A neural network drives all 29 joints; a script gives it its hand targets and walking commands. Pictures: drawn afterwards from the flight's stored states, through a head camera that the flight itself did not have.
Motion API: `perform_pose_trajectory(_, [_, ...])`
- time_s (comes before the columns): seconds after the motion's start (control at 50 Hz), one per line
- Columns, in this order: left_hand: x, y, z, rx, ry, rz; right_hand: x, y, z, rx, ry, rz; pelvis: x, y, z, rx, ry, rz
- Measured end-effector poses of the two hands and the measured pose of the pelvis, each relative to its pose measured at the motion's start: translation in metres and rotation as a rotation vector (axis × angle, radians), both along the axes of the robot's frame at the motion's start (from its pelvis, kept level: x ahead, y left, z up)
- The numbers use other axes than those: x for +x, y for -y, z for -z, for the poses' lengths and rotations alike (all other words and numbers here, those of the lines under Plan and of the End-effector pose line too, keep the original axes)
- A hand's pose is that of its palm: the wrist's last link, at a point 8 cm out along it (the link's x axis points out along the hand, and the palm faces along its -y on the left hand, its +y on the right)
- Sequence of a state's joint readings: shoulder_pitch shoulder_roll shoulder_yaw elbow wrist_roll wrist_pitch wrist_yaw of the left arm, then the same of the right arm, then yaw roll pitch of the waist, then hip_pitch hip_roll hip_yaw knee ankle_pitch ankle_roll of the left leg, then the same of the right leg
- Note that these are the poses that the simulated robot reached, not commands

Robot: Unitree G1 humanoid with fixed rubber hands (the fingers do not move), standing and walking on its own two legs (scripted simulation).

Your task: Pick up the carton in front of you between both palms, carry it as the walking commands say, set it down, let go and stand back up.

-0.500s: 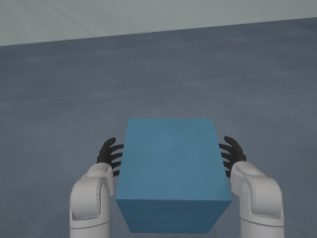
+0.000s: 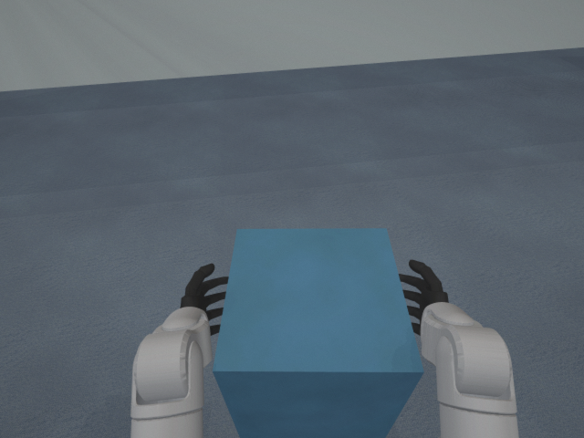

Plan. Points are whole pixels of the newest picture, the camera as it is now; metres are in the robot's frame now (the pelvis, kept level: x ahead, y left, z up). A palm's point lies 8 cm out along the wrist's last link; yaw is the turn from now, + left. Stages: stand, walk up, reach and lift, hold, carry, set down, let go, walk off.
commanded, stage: carry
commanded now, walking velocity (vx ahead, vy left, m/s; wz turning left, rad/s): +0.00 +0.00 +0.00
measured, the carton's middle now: (311, 338) +0.28 +0.00 +0.01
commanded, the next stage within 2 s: hold in 1.04 s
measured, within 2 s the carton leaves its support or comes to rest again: neither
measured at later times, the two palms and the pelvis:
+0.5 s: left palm (189, 354) +0.23 +0.16 +0.05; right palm (423, 351) +0.24 -0.14 +0.05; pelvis -0.04 +0.01 +0.00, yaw +0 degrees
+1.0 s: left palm (184, 353) +0.24 +0.17 +0.04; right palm (415, 351) +0.24 -0.13 +0.04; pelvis -0.05 +0.02 +0.00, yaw +0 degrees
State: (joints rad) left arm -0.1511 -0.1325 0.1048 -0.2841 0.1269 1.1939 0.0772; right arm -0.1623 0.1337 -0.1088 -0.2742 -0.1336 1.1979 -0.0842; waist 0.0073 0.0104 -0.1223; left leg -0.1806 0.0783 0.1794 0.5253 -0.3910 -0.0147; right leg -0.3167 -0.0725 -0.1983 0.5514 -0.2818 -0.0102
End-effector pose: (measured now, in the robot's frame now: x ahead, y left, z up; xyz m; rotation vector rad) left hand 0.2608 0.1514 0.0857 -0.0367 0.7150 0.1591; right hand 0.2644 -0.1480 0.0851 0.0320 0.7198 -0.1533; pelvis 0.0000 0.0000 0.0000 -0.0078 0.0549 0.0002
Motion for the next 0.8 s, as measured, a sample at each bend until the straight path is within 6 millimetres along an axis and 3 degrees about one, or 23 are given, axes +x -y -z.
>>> perform_pose_trajectory(0.38, [-0.026,-0.006,0.025,0.044,0.000,0.040,-0.028,-0.007,0.026,-0.045,0.000,-0.028,-0.029,-0.008,-0.003,0.004,0.028,-0.001])
perform_pose_trajectory(0.62, [-0.020,-0.013,0.046,0.068,0.023,0.055,-0.021,-0.013,0.046,-0.072,0.024,-0.054,-0.046,-0.013,-0.004,0.007,0.030,-0.004])
perform_pose_trajectory(0.8, [-0.017,-0.015,0.041,0.063,0.075,0.049,-0.018,-0.016,0.042,-0.065,0.076,-0.044,-0.049,-0.016,-0.003,0.006,0.024,-0.005])
